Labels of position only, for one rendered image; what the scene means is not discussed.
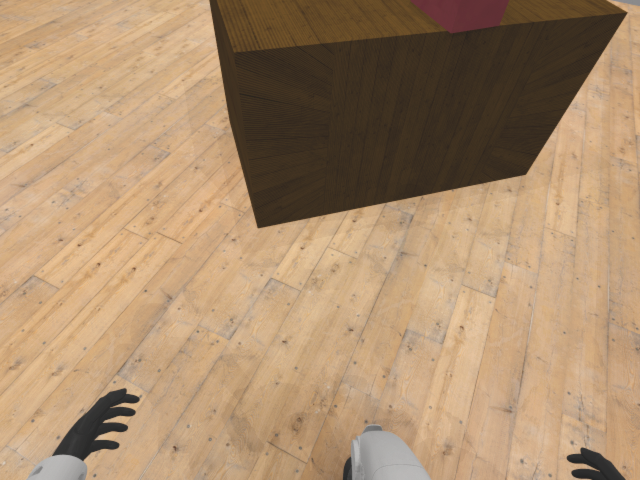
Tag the left robot hand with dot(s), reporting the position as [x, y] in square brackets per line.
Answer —
[80, 439]

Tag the pedestal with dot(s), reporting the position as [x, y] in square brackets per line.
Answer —
[337, 105]

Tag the right robot hand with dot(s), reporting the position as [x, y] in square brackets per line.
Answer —
[607, 470]

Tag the carton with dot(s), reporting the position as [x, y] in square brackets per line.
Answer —
[464, 15]

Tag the robot right thigh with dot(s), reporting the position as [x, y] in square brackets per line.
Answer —
[382, 455]

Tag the left robot forearm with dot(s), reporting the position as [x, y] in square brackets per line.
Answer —
[59, 467]

